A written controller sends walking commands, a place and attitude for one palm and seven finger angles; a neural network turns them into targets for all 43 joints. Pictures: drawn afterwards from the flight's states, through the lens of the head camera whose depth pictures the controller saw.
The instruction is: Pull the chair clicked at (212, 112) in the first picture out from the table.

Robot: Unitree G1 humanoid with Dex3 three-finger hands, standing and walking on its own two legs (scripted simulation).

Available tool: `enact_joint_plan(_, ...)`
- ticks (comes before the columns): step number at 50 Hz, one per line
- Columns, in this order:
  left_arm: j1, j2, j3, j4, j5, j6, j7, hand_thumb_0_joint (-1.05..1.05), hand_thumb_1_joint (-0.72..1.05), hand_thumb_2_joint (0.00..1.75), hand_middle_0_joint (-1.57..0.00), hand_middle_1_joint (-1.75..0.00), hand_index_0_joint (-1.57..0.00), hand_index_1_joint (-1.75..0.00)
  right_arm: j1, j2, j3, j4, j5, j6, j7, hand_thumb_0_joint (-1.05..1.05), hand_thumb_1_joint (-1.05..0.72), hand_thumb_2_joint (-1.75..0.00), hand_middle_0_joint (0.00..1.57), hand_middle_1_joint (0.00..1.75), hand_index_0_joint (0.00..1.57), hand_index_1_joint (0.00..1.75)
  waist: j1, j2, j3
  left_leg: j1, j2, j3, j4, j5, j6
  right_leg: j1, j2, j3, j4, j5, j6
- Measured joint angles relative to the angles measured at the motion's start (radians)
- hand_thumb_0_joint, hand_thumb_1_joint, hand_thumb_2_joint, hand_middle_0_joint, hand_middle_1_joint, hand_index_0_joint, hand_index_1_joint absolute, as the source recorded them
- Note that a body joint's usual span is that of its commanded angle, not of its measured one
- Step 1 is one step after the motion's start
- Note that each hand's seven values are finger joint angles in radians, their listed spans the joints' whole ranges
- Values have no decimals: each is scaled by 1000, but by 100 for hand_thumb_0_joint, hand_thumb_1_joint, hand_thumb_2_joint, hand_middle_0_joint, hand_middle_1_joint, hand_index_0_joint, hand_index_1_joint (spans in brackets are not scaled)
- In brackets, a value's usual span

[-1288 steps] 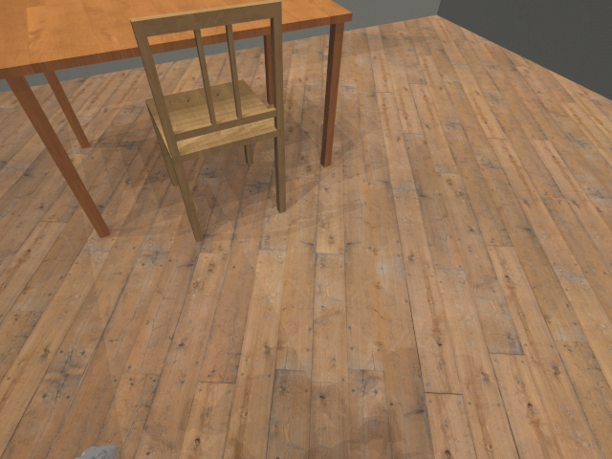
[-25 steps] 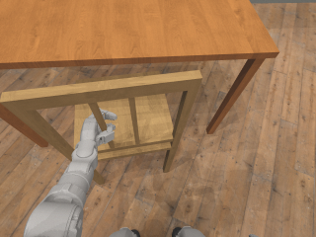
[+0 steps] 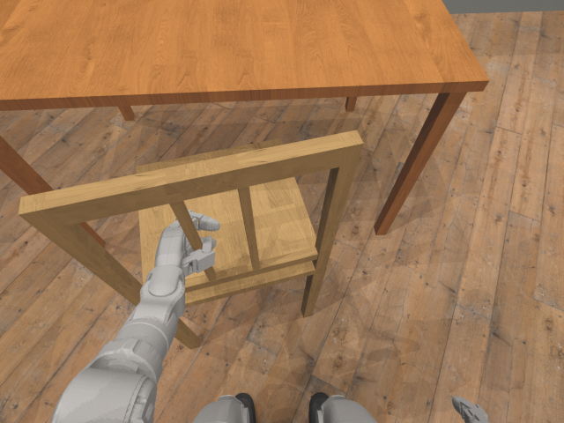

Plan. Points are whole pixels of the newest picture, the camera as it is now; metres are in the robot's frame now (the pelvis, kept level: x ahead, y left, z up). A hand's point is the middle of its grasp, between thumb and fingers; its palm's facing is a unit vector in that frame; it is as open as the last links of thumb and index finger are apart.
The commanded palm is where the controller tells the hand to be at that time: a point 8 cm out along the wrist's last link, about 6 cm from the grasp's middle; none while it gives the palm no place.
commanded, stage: step backward, pulling the chair out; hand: left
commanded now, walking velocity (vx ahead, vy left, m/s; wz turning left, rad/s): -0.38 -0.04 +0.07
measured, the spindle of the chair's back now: (197, 245) +0.39 +0.15 -0.07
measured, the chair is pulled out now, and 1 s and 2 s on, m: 0.14 0.17 0.30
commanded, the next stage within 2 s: none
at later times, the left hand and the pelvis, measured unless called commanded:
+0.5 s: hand (207, 262) +0.36 +0.12 -0.06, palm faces +0.05 -0.98 -0.18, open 4.9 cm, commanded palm +0.36 +0.17 -0.06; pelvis -0.01 -0.01 -0.01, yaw +1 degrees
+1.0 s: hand (206, 270) +0.34 +0.12 -0.06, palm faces +0.06 -0.98 -0.17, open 4.9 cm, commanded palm +0.34 +0.17 -0.06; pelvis -0.03 -0.01 +0.00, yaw +4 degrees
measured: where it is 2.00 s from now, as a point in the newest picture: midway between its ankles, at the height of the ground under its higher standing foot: outside the picture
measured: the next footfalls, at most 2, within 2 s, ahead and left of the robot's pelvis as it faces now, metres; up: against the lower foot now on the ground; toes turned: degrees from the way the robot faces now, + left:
left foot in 1.10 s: -0.09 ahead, +0.18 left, +0.00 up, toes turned +5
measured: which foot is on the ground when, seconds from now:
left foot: down 0.00-0.82, up 0.84-1.00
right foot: down 0.00-1.00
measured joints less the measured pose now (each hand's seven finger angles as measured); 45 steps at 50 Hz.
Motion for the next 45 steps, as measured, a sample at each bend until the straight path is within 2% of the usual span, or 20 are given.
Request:
enact_joint_plan(9,15,-3,-31,4,13,-8,0,2,76,83,-33,-115,-50,-145,30,15,15,14,-6,-34,-6,1,-91,-89,21,30,20,30,16,-19,-10,2,-14,13,11,4,11,-16,-16,12,44,-11,7)
enact_joint_plan(16,-8,6,-12,9,8,7,-2,2,75,85,-34,-116,-50,-145,19,55,29,29,-16,-44,1,1,-91,-89,21,30,20,30,23,-11,10,-16,-5,0,69,-19,-2,-35,-9,1,110,-41,-10)
enact_joint_plan(20,-14,7,7,20,5,-1,5,2,75,86,-35,-116,-50,-145,11,58,28,39,-17,-56,6,1,-91,-89,21,30,20,30,16,3,15,-27,1,-17,86,-33,-16,-36,-3,-13,111,-43,-21)
enact_joint_plan(24,-18,-2,15,36,8,-11,16,2,75,85,-35,-115,-50,-145,6,31,20,59,-15,-64,9,1,-91,-89,21,30,20,30,2,3,23,-22,-27,-46,96,-126,-33,-14,-13,-19,83,-32,-18)
enact_joint_plan(26,-20,-8,8,37,14,-9,16,2,75,85,-34,-116,-50,-145,7,10,16,66,-14,-63,7,1,-91,-89,21,30,20,30,-3,4,25,-10,-33,-53,72,-74,-30,-2,-16,-23,72,-27,-12)
enact_joint_plan(28,-23,-9,-11,38,20,-7,13,2,75,84,-34,-117,-50,-145,8,-8,11,70,-12,-59,1,1,-91,-89,21,30,20,30,-1,4,26,1,-30,-52,48,19,-9,6,-15,-25,68,-26,-4)
enact_joint_plan(31,-26,1,-38,34,23,-1,6,2,76,82,-32,-118,-50,-145,10,-9,6,60,-12,-49,-2,1,-91,-89,21,30,20,30,13,-22,21,9,-33,-36,39,1,11,-4,-18,-9,88,-69,5)
enact_joint_plan(34,-35,10,-42,21,28,10,-2,2,76,82,-32,-119,-50,-145,7,4,7,41,-24,-48,-4,1,-91,-89,21,30,20,30,20,-33,30,8,-29,-35,40,0,9,-11,-12,-4,105,-116,6)
enact_joint_plan(38,-50,28,-27,13,27,26,-8,2,75,83,-32,-120,-50,-145,-10,37,17,25,-32,-50,5,1,-91,-89,21,30,20,30,23,-41,56,10,-19,-42,64,-4,-4,2,-4,-12,93,-27,-4)
enact_joint_plan(41,-51,33,-12,4,16,34,-8,2,75,84,-33,-120,-50,-145,-18,54,25,15,-28,-48,9,1,-91,-89,21,30,20,30,22,-24,66,-7,-9,-55,91,-13,-16,-7,6,-26,111,-27,-26)
enact_joint_plan(43,-43,33,-2,-5,10,29,-2,2,75,85,-34,-120,-50,-145,-26,58,26,21,-22,-50,14,1,-91,-89,21,30,20,30,17,-20,67,-29,-21,-72,150,-121,-26,-17,2,-27,118,-35,-35)
enact_joint_plan(45,-38,22,10,-6,6,26,8,2,75,85,-34,-119,-50,-145,-35,53,24,35,-23,-49,20,1,-91,-89,21,30,20,30,12,-22,70,-47,-54,-105,290,-243,-39,-13,-12,-22,99,-23,-36)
